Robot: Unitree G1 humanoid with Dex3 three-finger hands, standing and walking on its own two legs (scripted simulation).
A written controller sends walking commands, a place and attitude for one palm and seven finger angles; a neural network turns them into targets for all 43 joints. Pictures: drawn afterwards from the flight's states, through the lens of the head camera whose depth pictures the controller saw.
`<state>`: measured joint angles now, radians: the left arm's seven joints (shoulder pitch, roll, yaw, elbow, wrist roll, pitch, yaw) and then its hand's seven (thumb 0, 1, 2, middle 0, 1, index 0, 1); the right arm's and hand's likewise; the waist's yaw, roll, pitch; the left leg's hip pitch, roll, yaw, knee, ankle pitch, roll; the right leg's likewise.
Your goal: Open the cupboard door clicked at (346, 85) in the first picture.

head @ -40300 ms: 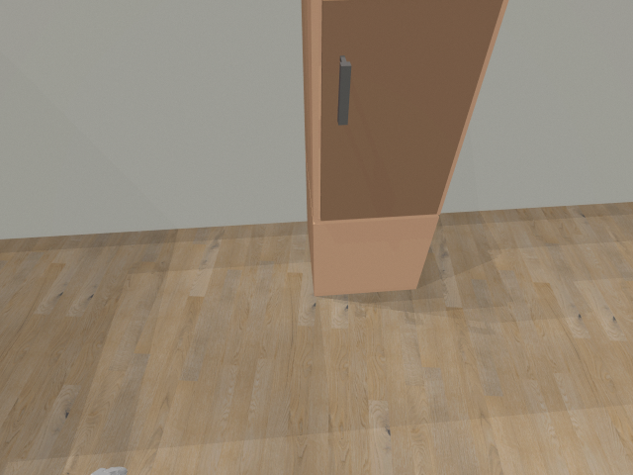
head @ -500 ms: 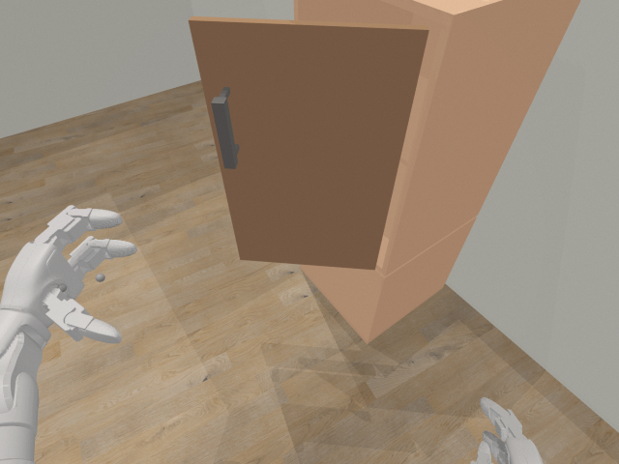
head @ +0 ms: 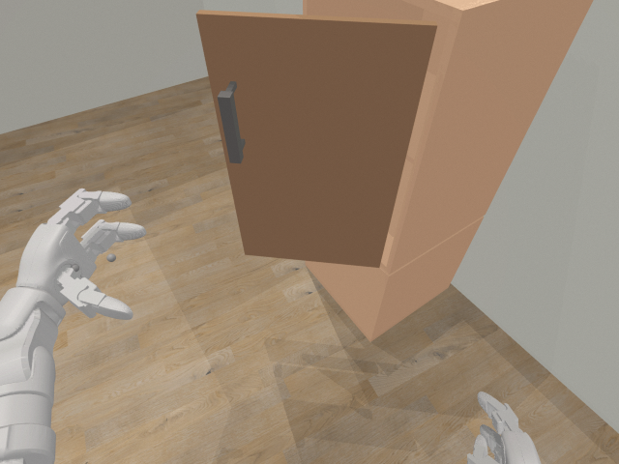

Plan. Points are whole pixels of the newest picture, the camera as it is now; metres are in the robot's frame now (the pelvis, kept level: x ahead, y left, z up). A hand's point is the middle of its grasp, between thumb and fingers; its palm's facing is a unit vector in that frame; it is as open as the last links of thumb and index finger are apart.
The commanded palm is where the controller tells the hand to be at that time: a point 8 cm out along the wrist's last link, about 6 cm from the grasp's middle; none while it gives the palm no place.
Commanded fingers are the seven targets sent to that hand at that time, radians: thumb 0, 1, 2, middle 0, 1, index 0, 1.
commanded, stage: move the hooked fingers beside the handle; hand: left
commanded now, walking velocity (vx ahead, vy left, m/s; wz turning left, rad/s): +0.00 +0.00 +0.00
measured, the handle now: (234, 123) +0.64 +0.20 +0.10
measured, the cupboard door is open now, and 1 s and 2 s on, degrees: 49 49 49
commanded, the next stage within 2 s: none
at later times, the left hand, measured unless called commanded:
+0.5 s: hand (150, 200) +0.41 +0.26 +0.12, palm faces -0.03 -1.00 +0.00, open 14.0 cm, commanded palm +0.40 +0.31 +0.12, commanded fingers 0.00 -0.50 0.30 -0.30 -1.20 -0.30 -1.20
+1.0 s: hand (184, 160) +0.50 +0.24 +0.12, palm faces -0.03 -1.00 +0.00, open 14.0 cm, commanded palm +0.50 +0.30 +0.11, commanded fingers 0.00 -0.50 0.30 -0.30 -1.20 -0.30 -1.20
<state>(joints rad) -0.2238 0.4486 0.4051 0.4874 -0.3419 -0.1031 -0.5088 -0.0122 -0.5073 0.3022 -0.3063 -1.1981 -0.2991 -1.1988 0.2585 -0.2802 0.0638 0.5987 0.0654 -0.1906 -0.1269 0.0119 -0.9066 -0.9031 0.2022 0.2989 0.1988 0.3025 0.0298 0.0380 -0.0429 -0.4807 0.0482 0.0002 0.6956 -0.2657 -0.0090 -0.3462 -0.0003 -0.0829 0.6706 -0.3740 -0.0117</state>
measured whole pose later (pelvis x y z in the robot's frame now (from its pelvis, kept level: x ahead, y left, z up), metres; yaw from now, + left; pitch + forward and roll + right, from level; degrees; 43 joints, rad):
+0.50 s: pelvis +0.00 +0.01 -0.01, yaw -2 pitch +8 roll -2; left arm -0.57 0.53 0.41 0.86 -0.25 -0.20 -0.48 -0.01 -0.51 0.30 -0.30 -1.20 -0.30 -1.20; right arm 0.35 -0.29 0.04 0.63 0.05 -0.09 -0.10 0.01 -0.91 -0.90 0.20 0.30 0.20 0.30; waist -0.04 0.02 -0.06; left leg -0.59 0.06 0.02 0.75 -0.29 0.00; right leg -0.46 0.00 -0.06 0.72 -0.38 0.00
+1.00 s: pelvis +0.01 +0.01 -0.02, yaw -3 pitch +14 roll -2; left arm -0.90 0.65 0.45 1.20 -0.14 -0.27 -0.43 -0.01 -0.50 0.30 -0.31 -1.20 -0.30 -1.20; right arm 0.40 -0.29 0.04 0.65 0.03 0.01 -0.07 0.01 -0.91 -0.90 0.20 0.30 0.20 0.30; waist -0.13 0.02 -0.08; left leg -0.75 0.07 0.03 0.82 -0.33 0.01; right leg -0.62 0.02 -0.04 0.78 -0.41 0.00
